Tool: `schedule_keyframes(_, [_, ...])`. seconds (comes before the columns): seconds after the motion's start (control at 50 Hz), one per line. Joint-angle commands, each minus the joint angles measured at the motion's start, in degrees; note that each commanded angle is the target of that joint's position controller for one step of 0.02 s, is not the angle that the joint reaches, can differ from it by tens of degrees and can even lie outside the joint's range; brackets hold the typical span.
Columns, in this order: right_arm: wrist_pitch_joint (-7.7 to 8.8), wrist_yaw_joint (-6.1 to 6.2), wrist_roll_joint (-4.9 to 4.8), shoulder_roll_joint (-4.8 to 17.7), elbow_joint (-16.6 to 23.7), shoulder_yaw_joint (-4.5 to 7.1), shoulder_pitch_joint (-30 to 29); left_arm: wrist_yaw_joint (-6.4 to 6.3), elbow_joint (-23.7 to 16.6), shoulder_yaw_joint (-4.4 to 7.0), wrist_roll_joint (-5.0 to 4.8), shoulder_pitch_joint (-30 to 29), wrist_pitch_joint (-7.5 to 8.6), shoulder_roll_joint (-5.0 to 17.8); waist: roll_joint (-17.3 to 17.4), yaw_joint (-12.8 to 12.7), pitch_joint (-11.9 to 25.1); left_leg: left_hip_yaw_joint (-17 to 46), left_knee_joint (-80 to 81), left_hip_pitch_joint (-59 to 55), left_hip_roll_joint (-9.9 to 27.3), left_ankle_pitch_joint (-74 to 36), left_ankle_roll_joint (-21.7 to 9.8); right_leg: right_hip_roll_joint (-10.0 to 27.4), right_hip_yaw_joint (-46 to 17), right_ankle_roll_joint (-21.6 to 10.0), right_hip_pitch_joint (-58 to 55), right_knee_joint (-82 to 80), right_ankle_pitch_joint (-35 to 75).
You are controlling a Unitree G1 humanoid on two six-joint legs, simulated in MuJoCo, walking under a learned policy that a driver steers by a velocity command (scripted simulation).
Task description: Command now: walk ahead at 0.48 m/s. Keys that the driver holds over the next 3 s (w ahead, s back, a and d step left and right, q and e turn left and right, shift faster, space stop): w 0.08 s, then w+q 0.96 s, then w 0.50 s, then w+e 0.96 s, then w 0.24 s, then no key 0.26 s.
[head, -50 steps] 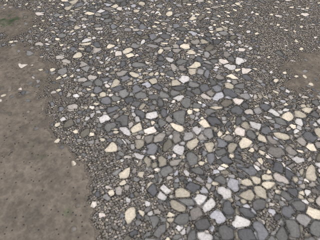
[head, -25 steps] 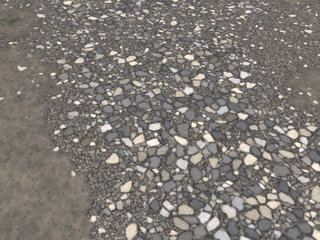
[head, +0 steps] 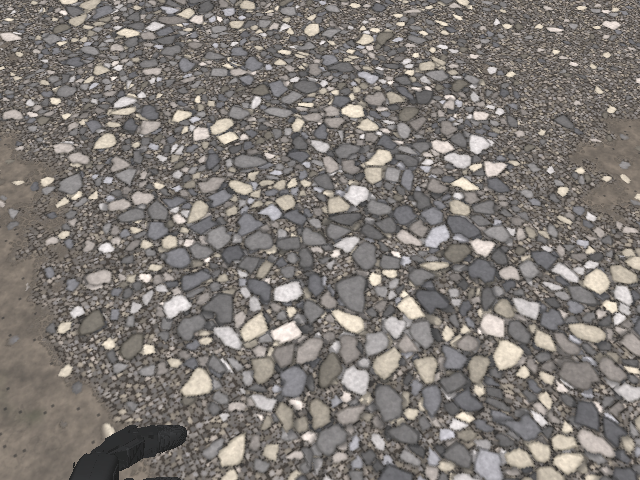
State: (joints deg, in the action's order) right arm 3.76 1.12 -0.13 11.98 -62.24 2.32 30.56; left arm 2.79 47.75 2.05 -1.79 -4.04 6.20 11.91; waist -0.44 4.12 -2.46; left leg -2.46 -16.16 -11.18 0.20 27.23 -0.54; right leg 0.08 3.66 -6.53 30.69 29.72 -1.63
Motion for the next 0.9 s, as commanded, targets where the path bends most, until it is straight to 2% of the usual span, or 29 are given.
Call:
schedule_keyframes(0.02, [0.71, -0.72, 0.73, 3.13, 4.93, -0.24, 2.45, -1.28, 4.80, 6.01, 1.74, 29.94, -0.23, 18.00, -3.67, -13.13, 21.75, 0.20, -47.57, 35.01, 2.82, -37.93, -1.33, 16.17, -25.63, -12.22, -53.57, 1.26, -7.98])
schedule_keyframes(0.04, [2.48, -1.37, -0.64, 0.12, 3.80, -1.35, 4.25, -1.11, 5.76, 4.99, 1.67, 30.72, -0.52, 15.36, -11.95, -11.71, 29.06, 7.75, -62.28, 45.46, -4.52, 3.44, -0.52, 24.15, -49.10, -16.86, -59.22, -11.06, -15.56])
schedule_keyframes(0.06, [3.87, -1.52, -2.33, 5.51, 5.84, 0.19, -1.91, -0.91, 5.41, 3.77, 0.99, 25.00, -0.30, 11.62, -9.34, -11.27, 19.46, 10.92, -66.72, 51.45, -0.53, 2.11, -2.21, 21.05, -43.35, -13.00, -51.37, -13.44, -17.65])
schedule_keyframes(0.08, [4.45, -1.25, -3.19, 7.57, 7.82, 0.62, -7.59, -0.94, 4.13, 2.93, 0.91, 19.09, -0.13, 8.89, -5.67, -9.49, 11.56, 8.71, -65.35, 52.23, 2.63, -2.58, -3.08, 19.05, -33.23, -10.45, -41.02, -14.52, -13.35])
schedule_keyframes(0.1, [4.23, -0.66, -2.88, 7.36, 8.10, 0.95, -9.75, -0.61, 3.64, 2.25, 1.35, 14.58, 0.34, 6.96, -0.33, -6.99, 6.84, 7.65, -61.35, 49.42, 5.43, -7.06, -3.11, 17.24, -25.43, -8.71, -30.79, -16.53, -6.91])
schedule_keyframes(0.12, [3.25, -0.13, -2.16, 7.02, 7.71, 1.63, -9.14, -0.41, 3.74, 1.76, 1.88, 12.47, 0.89, 5.17, -0.38, -4.69, 5.14, 7.81, -57.58, 45.25, 7.50, -9.55, -3.23, 14.97, -19.58, -7.05, -24.41, -18.25, -4.22])
schedule_keyframes(0.14, [2.08, 0.02, -2.00, 5.19, 7.20, 1.61, -7.01, -0.25, 4.50, 1.62, 2.20, 12.15, 1.07, 4.59, -1.91, -3.14, 4.19, 8.09, -55.73, 41.87, 8.34, -10.50, -3.24, 13.73, -16.18, -6.40, -20.23, -20.05, -4.43])
schedule_keyframes(0.16, [1.16, 0.13, -2.04, 3.66, 6.83, 1.55, -5.80, -0.32, 5.37, 1.71, 2.19, 12.99, 1.22, 4.71, -2.66, -2.56, 3.18, 7.94, -54.28, 40.64, 8.63, -10.59, -3.19, 13.17, -13.70, -6.46, -17.59, -21.58, -4.13])
schedule_keyframes(0.18, [0.46, 0.24, -2.08, 3.15, 7.16, 1.59, -6.14, -0.57, 6.20, 1.85, 2.24, 13.92, 1.41, 5.45, -3.13, -2.19, 1.72, 7.89, -53.00, 41.19, 8.78, -11.26, -2.93, 13.01, -11.36, -6.64, -15.60, -22.93, -3.34])
schedule_keyframes(0.22, [-0.20, 0.41, -1.68, 4.44, 9.19, 2.06, -10.18, -1.42, 7.13, 2.27, 2.55, 15.24, 1.65, 7.46, -3.22, -2.21, -0.41, 8.75, -49.22, 45.97, 9.08, -16.04, -2.14, 13.14, -8.26, -6.88, -15.49, -24.79, -2.20])
schedule_keyframes(0.26, [-0.06, 0.16, -1.25, 5.13, 10.81, 2.38, -14.35, -2.29, 7.61, 2.46, 2.66, 16.80, 1.57, 8.35, -2.20, -3.14, -1.17, 9.80, -43.31, 50.64, 8.60, -22.58, -1.60, 13.05, -5.72, -6.30, -18.28, -25.07, 0.05])
schedule_keyframes(0.32, [0.60, -0.93, -1.05, 4.53, 12.66, 2.14, -19.62, -3.17, 7.37, 2.43, 2.50, 17.68, 1.35, 9.27, -1.75, -4.46, -1.32, 7.28, -31.93, 50.34, 7.33, -31.92, -1.54, 11.82, -0.31, -4.29, -20.87, -24.95, 3.14])
schedule_keyframes(0.36, [0.72, -1.70, -0.90, 3.56, 14.44, 1.53, -24.48, -3.63, 7.76, 2.50, 2.10, 19.96, 1.07, 9.98, -1.15, -6.43, -2.31, 4.41, -26.59, 50.17, 6.79, -34.45, -1.59, 12.38, 1.79, -3.72, -23.34, -25.13, 3.18])
schedule_keyframes(0.44, [0.58, -3.36, -1.05, 3.30, 18.52, 0.97, -30.82, -3.89, 8.98, 2.91, 1.34, 24.51, -0.60, 11.04, -0.55, -8.63, -4.02, 1.83, -20.91, 54.74, 5.91, -29.28, -2.91, 15.54, 3.94, -2.89, -34.37, -20.83, 7.18])
schedule_keyframes(0.46, [0.53, -3.79, -1.12, 3.60, 19.55, 1.04, -31.38, -3.94, 8.92, 3.09, 1.14, 24.62, -1.13, 11.47, -0.96, -8.35, -3.96, 0.90, -20.19, 54.78, 5.36, -26.30, -3.56, 16.32, 4.44, -2.43, -36.45, -18.93, 10.51])
schedule_keyframes(0.5, [0.40, -4.51, -1.27, 5.32, 20.80, 1.79, -29.50, -4.21, 7.86, 3.58, 1.02, 22.78, -2.04, 13.00, -3.13, -6.06, -1.40, -2.46, -19.59, 48.90, 2.40, -20.33, -5.48, 16.76, 6.45, -0.97, -38.04, -12.32, 27.90])
schedule_keyframes(0.52, [0.26, -4.66, -1.33, 6.98, 20.54, 2.67, -25.57, -4.43, 7.21, 3.82, 1.08, 21.75, -2.53, 13.80, -4.45, -3.55, 1.70, -4.30, -19.99, 42.66, -0.03, -17.81, -6.67, 16.44, 7.48, -0.18, -37.80, -5.68, 38.01])
schedule_keyframes(0.54, [0.18, -4.60, -1.50, 9.56, 18.93, 4.16, -17.52, -4.62, 6.49, 3.79, 1.03, 20.27, -3.04, 14.02, -4.24, 1.10, 6.11, -5.42, -17.50, 31.69, -2.94, -19.26, -8.41, 14.80, 8.96, 1.27, -35.05, 5.31, 42.71])
schedule_keyframes(0.56, [-0.13, -3.63, -1.54, 14.20, 16.83, 6.40, -7.89, -4.72, 5.39, 3.37, 1.29, 20.31, -2.91, 13.35, -0.77, 5.43, 11.52, 1.08, -15.19, 14.70, -1.18, -20.75, -11.24, 12.40, 9.28, 3.77, -23.93, 21.04, 32.67])
schedule_keyframes(0.58, [-0.26, -2.87, -1.62, 21.12, 16.41, 7.91, -5.13, -3.63, 2.59, 0.78, 2.98, 25.75, -1.32, 5.00, 14.22, 0.61, 17.41, 31.56, -12.27, -7.10, 14.33, -14.41, -21.18, 2.00, 7.24, 7.52, 2.39, 43.68, -13.89])
schedule_keyframes(0.6, [0.32, -2.92, -0.85, 18.18, 17.79, 6.60, -3.84, -2.65, 1.36, 0.74, 1.28, 22.59, 1.57, 7.15, 11.39, 1.76, 25.44, 52.21, -1.55, -13.56, 20.43, -10.78, -25.19, -2.93, -6.60, 6.98, 11.55, 52.79, -31.50])
schedule_keyframes(0.62, [0.74, -2.94, -0.11, 14.28, 17.62, 5.50, -5.09, -2.09, -0.53, 1.77, -0.82, 16.23, 3.08, 10.51, 8.05, 3.24, 19.10, 43.63, -0.97, -10.73, 18.14, -14.09, -21.11, 0.66, -9.70, 5.06, 17.05, 53.00, -27.06])
schedule_keyframes(0.64, [1.01, -2.85, -0.46, 12.22, 18.40, 4.91, -9.15, -2.19, -1.22, 1.52, -0.74, 14.24, 3.69, 10.08, 4.00, 1.24, 13.42, 34.92, -1.29, -2.19, 15.76, -19.28, -18.91, 3.31, -9.12, 4.12, 16.38, 48.54, -21.99])
schedule_keyframes(0.66, [1.06, -2.93, -0.49, 10.36, 19.68, 4.30, -13.85, -2.68, -0.67, 1.88, 0.57, 13.80, 3.54, 10.07, -0.22, -1.48, 9.43, 28.55, -0.57, 7.25, 13.31, -25.20, -17.36, 5.39, -8.61, 4.33, 12.62, 43.38, -19.06])
schedule_keyframes(0.68, [1.14, -2.81, -0.03, 8.94, 20.79, 3.75, -16.59, -2.92, -0.56, 2.52, 1.19, 14.94, 2.71, 10.76, 0.56, -3.82, 8.05, 24.78, 0.58, 13.74, 11.73, -29.82, -16.59, 6.94, -8.87, 4.67, 7.73, 39.74, -17.40])
schedule_keyframes(0.72, [1.17, -2.43, -0.22, 9.47, 21.56, 3.75, -17.55, -2.94, -1.03, 2.77, 1.85, 16.20, 0.96, 9.74, 1.23, -5.65, 6.57, 21.76, 2.75, 19.97, 9.87, -33.10, -16.76, 7.29, -8.18, 6.30, 3.99, 34.81, -16.00])
schedule_keyframes(0.78, [1.23, -1.17, -0.70, 12.03, 21.33, 4.42, -14.70, -3.40, -3.14, 2.45, 2.69, 11.52, -0.11, 8.09, 1.82, -4.87, 4.15, 17.91, 3.99, 23.74, 8.10, -35.33, -16.41, 6.03, -6.77, 9.13, 5.18, 24.45, -8.80])
schedule_keyframes(0.84, [0.68, -0.40, -1.01, 12.23, 21.17, 4.51, -12.33, -3.17, -5.20, 1.92, 2.36, 4.82, 0.14, 6.86, 4.07, -2.36, 2.84, 15.84, 3.31, 24.88, 5.32, -29.24, -13.61, 3.32, -6.48, 9.61, 3.32, 10.25, 2.23])
schedule_keyframes(0.9, [0.38, -0.34, -1.10, 12.60, 20.63, 4.62, -10.29, -2.57, -7.18, 1.76, 1.60, 0.20, 0.62, 7.12, 5.88, -0.42, 2.28, 17.54, 2.18, 24.92, 5.51, -24.47, -11.89, 1.05, -6.20, 9.18, -0.22, 2.38, 7.45])
